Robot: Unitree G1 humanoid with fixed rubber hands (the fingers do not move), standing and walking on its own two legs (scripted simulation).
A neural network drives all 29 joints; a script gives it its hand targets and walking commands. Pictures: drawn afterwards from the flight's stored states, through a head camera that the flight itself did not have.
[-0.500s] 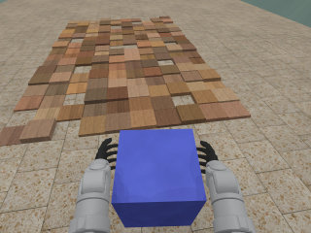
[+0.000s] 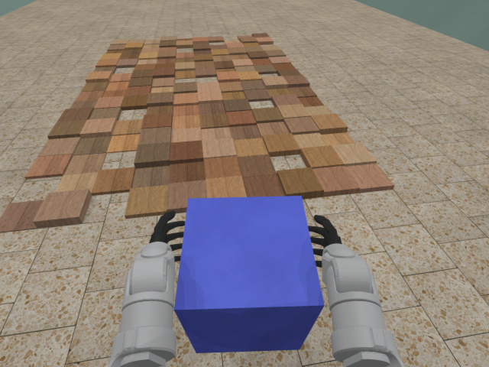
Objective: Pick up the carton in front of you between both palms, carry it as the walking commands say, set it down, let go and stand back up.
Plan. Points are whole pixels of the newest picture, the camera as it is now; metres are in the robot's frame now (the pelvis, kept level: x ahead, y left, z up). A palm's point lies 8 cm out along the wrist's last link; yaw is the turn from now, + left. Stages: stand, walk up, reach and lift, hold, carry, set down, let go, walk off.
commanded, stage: carry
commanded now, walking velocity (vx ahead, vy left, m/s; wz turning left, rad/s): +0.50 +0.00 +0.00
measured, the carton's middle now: (246, 277) +0.30 +0.00 -0.03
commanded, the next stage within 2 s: none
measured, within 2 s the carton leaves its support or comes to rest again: neither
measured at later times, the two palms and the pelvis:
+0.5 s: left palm (168, 196) +0.41 +0.15 +0.09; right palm (320, 199) +0.40 -0.15 +0.08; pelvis +0.14 +0.01 -0.01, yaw +2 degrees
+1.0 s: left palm (164, 123) +0.72 +0.21 +0.08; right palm (272, 124) +0.70 -0.08 +0.09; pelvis +0.43 +0.08 +0.00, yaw -1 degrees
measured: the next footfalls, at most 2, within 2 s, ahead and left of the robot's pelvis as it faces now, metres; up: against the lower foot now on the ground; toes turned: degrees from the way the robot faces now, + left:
right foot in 0.42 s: +0.17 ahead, -0.10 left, +0.00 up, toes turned -9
left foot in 0.76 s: +0.45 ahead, +0.15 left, +0.00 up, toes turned +13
